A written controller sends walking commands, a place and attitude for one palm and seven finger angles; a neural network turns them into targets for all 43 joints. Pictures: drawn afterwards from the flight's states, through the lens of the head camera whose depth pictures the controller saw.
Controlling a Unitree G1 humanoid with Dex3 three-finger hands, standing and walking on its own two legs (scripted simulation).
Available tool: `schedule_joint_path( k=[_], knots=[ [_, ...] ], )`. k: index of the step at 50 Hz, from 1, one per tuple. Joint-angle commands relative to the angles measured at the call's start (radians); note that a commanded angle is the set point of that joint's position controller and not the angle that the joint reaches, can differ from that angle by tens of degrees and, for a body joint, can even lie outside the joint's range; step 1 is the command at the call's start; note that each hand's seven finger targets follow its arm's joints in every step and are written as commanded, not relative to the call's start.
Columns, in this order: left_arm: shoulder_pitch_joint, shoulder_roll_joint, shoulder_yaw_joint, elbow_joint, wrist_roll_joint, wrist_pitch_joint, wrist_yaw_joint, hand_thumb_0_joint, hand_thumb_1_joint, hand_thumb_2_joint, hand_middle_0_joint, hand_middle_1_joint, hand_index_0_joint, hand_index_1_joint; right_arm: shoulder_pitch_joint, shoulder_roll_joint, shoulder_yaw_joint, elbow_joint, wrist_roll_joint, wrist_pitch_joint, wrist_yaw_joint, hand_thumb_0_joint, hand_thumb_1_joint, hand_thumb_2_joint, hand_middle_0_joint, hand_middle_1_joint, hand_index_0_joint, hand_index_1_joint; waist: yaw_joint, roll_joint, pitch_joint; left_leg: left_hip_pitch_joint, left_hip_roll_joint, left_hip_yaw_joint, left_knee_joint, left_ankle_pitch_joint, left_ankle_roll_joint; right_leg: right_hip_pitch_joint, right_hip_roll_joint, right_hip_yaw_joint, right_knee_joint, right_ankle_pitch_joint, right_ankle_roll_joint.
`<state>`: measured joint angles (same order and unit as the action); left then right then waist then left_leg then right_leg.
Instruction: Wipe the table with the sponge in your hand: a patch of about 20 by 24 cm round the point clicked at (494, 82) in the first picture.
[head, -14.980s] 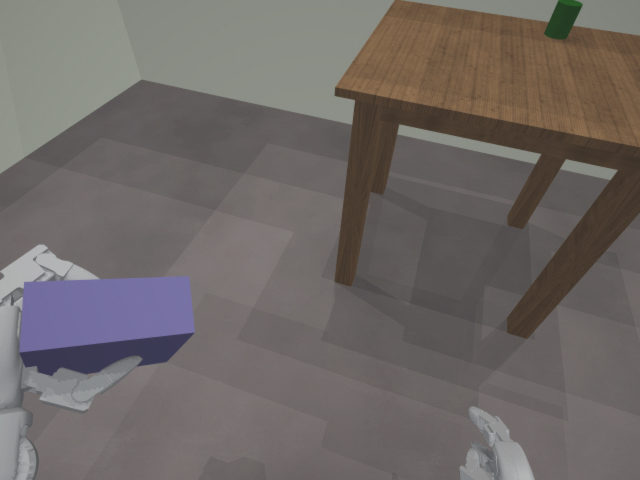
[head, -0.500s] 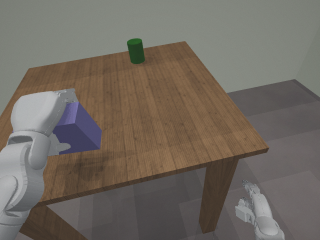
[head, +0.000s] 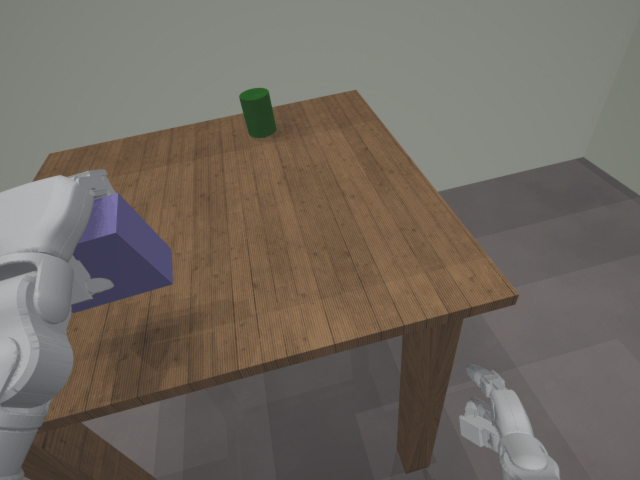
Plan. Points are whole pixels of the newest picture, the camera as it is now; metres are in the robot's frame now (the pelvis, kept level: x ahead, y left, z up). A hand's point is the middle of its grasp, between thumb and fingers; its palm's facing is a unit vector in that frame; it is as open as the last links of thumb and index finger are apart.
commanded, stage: move the sponge above the wiping area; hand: left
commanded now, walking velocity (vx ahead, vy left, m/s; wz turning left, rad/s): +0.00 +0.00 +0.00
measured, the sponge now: (104, 265) +0.27 +0.31 +0.17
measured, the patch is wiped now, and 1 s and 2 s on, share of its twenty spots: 0.00 0.15 0.15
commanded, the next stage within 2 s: none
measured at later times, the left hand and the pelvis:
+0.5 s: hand (58, 253) +0.26 +0.35 +0.20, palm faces +0.19 +0.01 -0.98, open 9.7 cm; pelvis +0.00 +0.01 +0.00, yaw +1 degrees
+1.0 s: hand (71, 262) +0.26 +0.35 +0.18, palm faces +0.18 -0.06 -0.98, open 9.7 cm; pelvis +0.01 +0.03 +0.00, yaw +2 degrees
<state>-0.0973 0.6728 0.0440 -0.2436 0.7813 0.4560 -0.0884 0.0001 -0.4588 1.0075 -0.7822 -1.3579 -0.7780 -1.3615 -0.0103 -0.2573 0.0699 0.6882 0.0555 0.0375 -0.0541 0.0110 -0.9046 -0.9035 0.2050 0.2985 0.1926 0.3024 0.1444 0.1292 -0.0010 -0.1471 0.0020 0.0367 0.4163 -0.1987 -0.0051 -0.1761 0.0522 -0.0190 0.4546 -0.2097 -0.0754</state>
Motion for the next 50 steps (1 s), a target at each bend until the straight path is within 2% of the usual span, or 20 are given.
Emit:
schedule_joint_path(
  k=[1, 4, 6, 9, 11, 12, 15, 16, 17, 20, 26, 30, 32, 36, 38, 41, 43, 46, 47, 50],
  knots=[
    [-0.034, 0.199, 0.173, -0.018, -0.014, 0.065, -0.052, 0.000, 0.100, 1.300, -1.200, -1.600, -1.200, -1.600, -0.261, -0.110, -0.037, -0.215, 0.018, -0.040, -0.006, 0.000, -0.900, -0.900, 0.200, 0.300, 0.200, 0.300, -0.001, -0.163, -0.096, -0.062, -0.020, -0.061, 0.000, 0.122, 0.026, 0.040, -0.075, 0.189, -0.112, 0.087, 0.013],
    [-0.046, 0.180, 0.110, -0.059, -0.010, 0.044, -0.106, 0.000, 0.100, 1.300, -1.200, -1.600, -1.200, -1.600, -0.223, -0.120, -0.039, -0.241, 0.024, -0.037, -0.014, 0.000, -0.900, -0.900, 0.200, 0.300, 0.200, 0.300, -0.032, -0.147, -0.129, -0.066, -0.020, -0.056, 0.017, 0.078, 0.037, 0.034, -0.091, 0.147, -0.101, 0.048, 0.036],
    [-0.099, 0.229, 0.124, -0.107, 0.016, 0.015, -0.120, 0.000, 0.100, 1.300, -1.200, -1.600, -1.200, -1.600, -0.255, -0.106, -0.033, -0.251, 0.027, -0.059, -0.026, 0.000, -0.900, -0.900, 0.200, 0.300, 0.200, 0.300, -0.039, -0.126, -0.167, -0.043, -0.026, -0.061, 0.040, 0.067, 0.043, 0.024, -0.087, 0.194, -0.101, 0.000, 0.028],
    [-0.266, 0.338, 0.156, -0.179, 0.067, -0.096, -0.122, 0.000, 0.100, 1.300, -1.200, -1.600, -1.200, -1.600, -0.214, -0.107, -0.031, -0.243, -0.002, -0.081, -0.054, 0.000, -0.900, -0.900, 0.200, 0.300, 0.200, 0.300, -0.041, -0.086, -0.242, 0.006, -0.042, -0.073, 0.054, 0.086, 0.054, 0.045, -0.104, 0.176, -0.099, -0.025, 0.030],
    [-0.349, 0.455, 0.267, -0.285, 0.089, -0.195, -0.078, 0.000, 0.100, 1.300, -1.200, -1.600, -1.200, -1.600, -0.214, -0.094, -0.035, -0.245, -0.012, -0.120, -0.073, 0.000, -0.900, -0.900, 0.200, 0.300, 0.200, 0.300, -0.024, -0.030, -0.295, 0.078, -0.044, -0.089, 0.065, 0.110, 0.055, 0.049, -0.085, 0.242, -0.117, -0.045, 0.002],
    [-0.345, 0.457, 0.291, -0.275, 0.085, -0.239, -0.048, 0.000, 0.100, 1.300, -1.200, -1.600, -1.200, -1.600, -0.171, -0.084, -0.039, -0.234, -0.030, -0.130, -0.086, 0.000, -0.900, -0.900, 0.200, 0.300, 0.200, 0.300, -0.013, -0.034, -0.319, 0.082, -0.043, -0.077, 0.075, 0.146, 0.054, 0.077, -0.104, 0.211, -0.106, -0.012, 0.000],
    [-0.271, 0.409, 0.326, -0.139, 0.045, -0.296, 0.016, 0.000, 0.100, 1.300, -1.200, -1.600, -1.200, -1.600, -0.125, -0.086, -0.057, -0.184, -0.022, -0.132, -0.084, 0.000, -0.900, -0.900, 0.200, 0.300, 0.200, 0.300, -0.017, 0.016, -0.198, 0.067, -0.030, -0.092, 0.033, 0.147, 0.032, 0.038, -0.090, 0.203, -0.128, 0.034, -0.012],
    [-0.274, 0.417, 0.355, -0.105, 0.031, -0.280, 0.035, 0.000, 0.100, 1.300, -1.200, -1.600, -1.200, -1.600, -0.157, -0.087, -0.057, -0.183, -0.008, -0.139, -0.078, 0.000, -0.900, -0.900, 0.200, 0.300, 0.200, 0.300, -0.005, 0.061, -0.174, 0.063, -0.030, -0.101, 0.024, 0.134, 0.028, 0.029, -0.077, 0.239, -0.139, 0.015, -0.031],
    [-0.313, 0.367, 0.318, -0.058, 0.013, -0.267, 0.052, 0.000, 0.100, 1.300, -1.200, -1.600, -1.200, -1.600, -0.134, -0.096, -0.064, -0.162, -0.011, -0.128, -0.070, 0.000, -0.900, -0.900, 0.200, 0.300, 0.200, 0.300, -0.018, 0.063, -0.164, 0.040, -0.018, -0.092, 0.017, 0.142, 0.021, 0.043, -0.090, 0.186, -0.128, 0.054, -0.019],
    [-0.272, 0.308, 0.274, 0.057, -0.003, -0.180, 0.061, 0.000, 0.100, 1.300, -1.200, -1.600, -1.200, -1.600, -0.153, -0.116, -0.072, -0.156, -0.002, -0.102, -0.047, 0.000, -0.900, -0.900, 0.200, 0.300, 0.200, 0.300, -0.005, -0.011, -0.133, -0.015, -0.014, -0.089, -0.014, 0.132, 0.011, 0.051, -0.090, 0.144, -0.114, 0.079, -0.004],
    [-0.085, 0.167, 0.114, 0.004, 0.016, -0.059, -0.060, 0.000, 0.100, 1.300, -1.200, -1.600, -1.200, -1.600, -0.241, -0.107, -0.047, -0.230, 0.017, -0.080, -0.019, 0.000, -0.900, -0.900, 0.200, 0.300, 0.200, 0.300, -0.012, -0.113, -0.199, -0.027, -0.016, -0.083, -0.019, 0.144, 0.028, 0.083, -0.078, 0.117, -0.069, 0.128, 0.006],
    [-0.191, 0.220, 0.094, -0.116, 0.062, -0.098, -0.104, 0.000, 0.100, 1.300, -1.200, -1.600, -1.200, -1.600, -0.197, -0.110, -0.044, -0.235, 0.005, -0.071, -0.026, 0.000, -0.900, -0.900, 0.200, 0.300, 0.200, 0.300, -0.033, -0.115, -0.230, 0.004, -0.019, -0.096, -0.031, 0.113, 0.046, 0.058, -0.076, 0.066, -0.068, 0.079, 0.024],
    [-0.303, 0.307, 0.168, -0.223, 0.086, -0.160, -0.069, 0.000, 0.100, 1.300, -1.200, -1.600, -1.200, -1.600, -0.185, -0.095, -0.038, -0.243, -0.012, -0.095, -0.041, 0.000, -0.900, -0.900, 0.200, 0.300, 0.200, 0.300, -0.017, -0.085, -0.296, 0.052, -0.017, -0.102, -0.024, 0.139, 0.052, 0.077, -0.071, 0.077, -0.063, 0.066, 0.009],
    [-0.320, 0.356, 0.274, -0.302, 0.103, -0.230, 0.039, 0.000, 0.100, 1.300, -1.200, -1.600, -1.200, -1.600, -0.184, -0.071, -0.039, -0.226, -0.022, -0.121, -0.045, 0.000, -0.900, -0.900, 0.200, 0.300, 0.200, 0.300, 0.022, 0.047, -0.309, 0.112, -0.010, -0.140, -0.044, 0.227, 0.035, 0.089, -0.039, 0.135, -0.069, 0.106, -0.031],
    [-0.316, 0.274, 0.236, -0.168, 0.074, -0.203, 0.078, 0.000, 0.100, 1.300, -1.200, -1.600, -1.200, -1.600, -0.144, -0.073, -0.047, -0.184, -0.020, -0.104, -0.034, 0.000, -0.900, -0.900, 0.200, 0.300, 0.200, 0.300, 0.005, 0.014, -0.231, 0.079, 0.002, -0.131, -0.057, 0.229, 0.015, 0.061, -0.055, 0.086, -0.092, 0.107, -0.016],
    [-0.316, 0.212, 0.192, -0.062, 0.054, -0.106, 0.087, 0.000, 0.100, 1.300, -1.200, -1.600, -1.200, -1.600, -0.222, -0.083, -0.042, -0.176, 0.001, -0.089, -0.019, 0.000, -0.900, -0.900, 0.200, 0.300, 0.200, 0.300, 0.016, 0.028, -0.155, 0.034, -0.004, -0.115, -0.073, 0.182, 0.005, 0.046, -0.052, 0.114, -0.106, 0.080, -0.032],
    [-0.240, 0.190, 0.164, -0.052, 0.044, -0.069, 0.060, 0.000, 0.100, 1.300, -1.200, -1.600, -1.200, -1.600, -0.184, -0.102, -0.051, -0.181, -0.002, -0.065, -0.014, 0.000, -0.900, -0.900, 0.200, 0.300, 0.200, 0.300, 0.011, -0.039, -0.186, 0.020, -0.001, -0.099, -0.078, 0.205, 0.004, 0.081, -0.063, 0.068, -0.095, 0.122, -0.011],
    [-0.125, 0.121, 0.104, -0.116, 0.034, -0.008, -0.002, 0.000, 0.100, 1.300, -1.200, -1.600, -1.200, -1.600, -0.261, -0.089, -0.035, -0.227, 0.016, -0.058, -0.003, 0.000, -0.900, -0.900, 0.200, 0.300, 0.200, 0.300, 0.013, -0.048, -0.217, 0.023, -0.009, -0.099, -0.067, 0.224, 0.013, 0.101, -0.054, 0.084, -0.076, 0.162, -0.014],
    [-0.078, 0.088, 0.068, -0.144, 0.022, -0.001, -0.022, 0.000, 0.100, 1.300, -1.200, -1.600, -1.200, -1.600, -0.225, -0.100, -0.042, -0.230, 0.010, -0.050, 0.000, 0.000, -0.900, -0.900, 0.200, 0.300, 0.200, 0.300, 0.006, -0.065, -0.236, 0.024, -0.005, -0.091, -0.062, 0.229, 0.017, 0.111, -0.063, 0.042, -0.071, 0.183, 0.000],
    [-0.050, 0.107, 0.053, -0.244, 0.035, -0.006, -0.061, 0.000, 0.100, 1.300, -1.200, -1.600, -1.200, -1.600, -0.219, -0.100, -0.042, -0.246, 0.010, -0.047, 0.006, 0.000, -0.900, -0.900, 0.200, 0.300, 0.200, 0.300, -0.008, -0.077, -0.241, 0.033, -0.003, -0.105, -0.055, 0.219, 0.029, 0.096, -0.060, 0.046, -0.063, 0.174, 0.009]
  ],
)
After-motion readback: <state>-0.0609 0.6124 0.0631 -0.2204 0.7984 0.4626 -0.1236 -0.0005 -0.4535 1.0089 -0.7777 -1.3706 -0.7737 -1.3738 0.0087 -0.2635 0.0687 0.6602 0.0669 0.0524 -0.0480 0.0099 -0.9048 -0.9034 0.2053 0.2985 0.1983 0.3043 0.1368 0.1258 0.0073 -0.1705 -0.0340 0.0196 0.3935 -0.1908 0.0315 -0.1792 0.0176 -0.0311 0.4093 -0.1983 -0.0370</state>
